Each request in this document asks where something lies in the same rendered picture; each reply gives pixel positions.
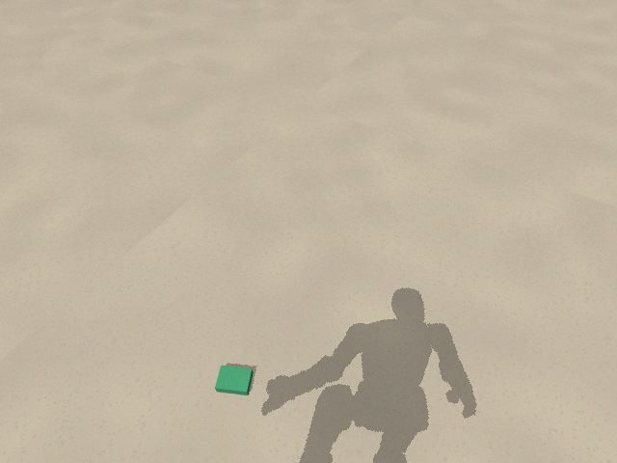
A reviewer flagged small box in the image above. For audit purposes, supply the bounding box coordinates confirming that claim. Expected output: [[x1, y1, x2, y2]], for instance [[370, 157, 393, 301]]
[[215, 366, 253, 395]]

